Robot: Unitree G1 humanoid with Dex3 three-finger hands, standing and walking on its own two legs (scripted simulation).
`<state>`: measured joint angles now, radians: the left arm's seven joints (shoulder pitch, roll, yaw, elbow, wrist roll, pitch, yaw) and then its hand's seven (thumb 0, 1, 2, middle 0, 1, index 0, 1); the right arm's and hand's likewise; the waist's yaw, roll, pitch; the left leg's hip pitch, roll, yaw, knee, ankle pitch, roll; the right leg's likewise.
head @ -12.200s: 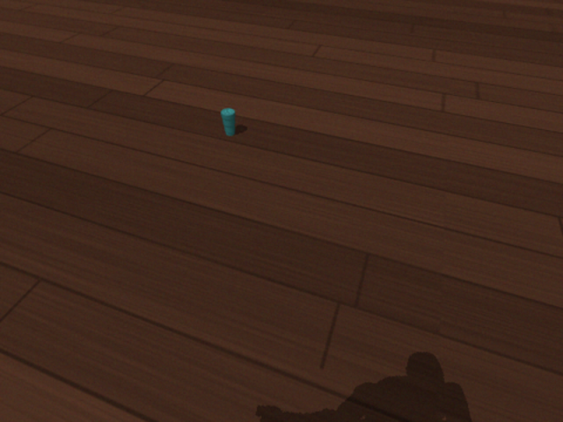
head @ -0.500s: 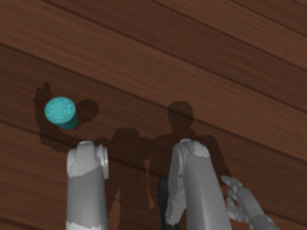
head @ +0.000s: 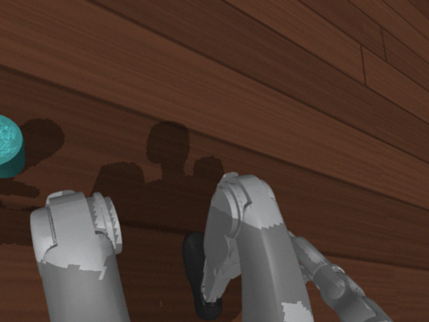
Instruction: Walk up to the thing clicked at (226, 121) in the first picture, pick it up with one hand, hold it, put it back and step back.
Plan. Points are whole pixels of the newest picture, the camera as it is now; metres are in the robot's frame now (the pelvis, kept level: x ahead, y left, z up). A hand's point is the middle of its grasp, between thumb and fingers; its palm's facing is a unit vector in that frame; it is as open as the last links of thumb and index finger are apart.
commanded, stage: close in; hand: left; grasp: from the side
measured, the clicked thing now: out of the picture +0.42 +0.30 -0.21
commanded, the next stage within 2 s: rest palm in 0.48 s
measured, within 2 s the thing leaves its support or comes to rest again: leaves its support in 1.58 s
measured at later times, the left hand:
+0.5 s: hand out of the picture +0.38 +0.30 -0.17, palm faces +0.30 -0.95 +0.04, open 17.6 cm
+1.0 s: hand (1, 157) +0.40 +0.28 -0.18, palm faces +0.33 -0.94 +0.01, open 12.6 cm
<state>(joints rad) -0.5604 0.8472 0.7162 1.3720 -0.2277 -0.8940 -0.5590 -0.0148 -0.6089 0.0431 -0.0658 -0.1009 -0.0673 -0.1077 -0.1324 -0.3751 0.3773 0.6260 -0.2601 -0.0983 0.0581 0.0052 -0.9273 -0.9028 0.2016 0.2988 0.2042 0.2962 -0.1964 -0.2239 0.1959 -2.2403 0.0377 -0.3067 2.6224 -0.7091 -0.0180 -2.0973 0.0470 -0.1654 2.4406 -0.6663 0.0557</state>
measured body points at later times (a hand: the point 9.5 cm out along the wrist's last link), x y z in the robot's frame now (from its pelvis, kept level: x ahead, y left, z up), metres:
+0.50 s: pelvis -0.01 +0.01 -0.01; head +0.19 +0.19 +0.34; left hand +0.36 +0.35 -0.17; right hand +0.17 -0.24 -0.03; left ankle +0.08 +0.13 -0.25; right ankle +0.12 -0.13 -0.25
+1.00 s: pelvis -0.01 +0.01 -0.01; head +0.20 +0.20 +0.33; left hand +0.38 +0.33 -0.18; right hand +0.16 -0.23 -0.04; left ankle +0.08 +0.13 -0.25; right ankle +0.12 -0.13 -0.25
